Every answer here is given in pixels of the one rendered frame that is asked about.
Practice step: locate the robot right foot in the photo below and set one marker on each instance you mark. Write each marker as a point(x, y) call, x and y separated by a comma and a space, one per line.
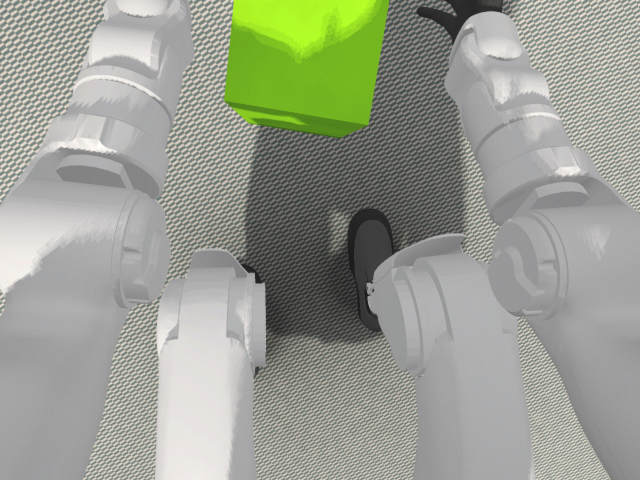
point(370, 243)

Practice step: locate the robot left thigh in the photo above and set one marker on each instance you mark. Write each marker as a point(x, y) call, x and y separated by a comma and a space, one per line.
point(206, 379)

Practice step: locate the carton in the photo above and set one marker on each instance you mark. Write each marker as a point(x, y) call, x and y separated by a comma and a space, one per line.
point(305, 65)

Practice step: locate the robot right hand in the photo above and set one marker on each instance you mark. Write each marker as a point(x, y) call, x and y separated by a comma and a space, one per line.
point(464, 9)

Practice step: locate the robot right upper arm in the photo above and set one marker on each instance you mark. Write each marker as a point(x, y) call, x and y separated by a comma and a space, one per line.
point(574, 274)

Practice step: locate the right robot forearm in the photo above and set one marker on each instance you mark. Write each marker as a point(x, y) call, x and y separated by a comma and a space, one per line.
point(525, 155)

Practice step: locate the robot left upper arm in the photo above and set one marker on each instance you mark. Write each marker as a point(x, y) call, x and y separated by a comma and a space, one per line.
point(74, 259)

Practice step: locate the left robot forearm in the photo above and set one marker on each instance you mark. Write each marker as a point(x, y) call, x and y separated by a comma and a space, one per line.
point(124, 102)

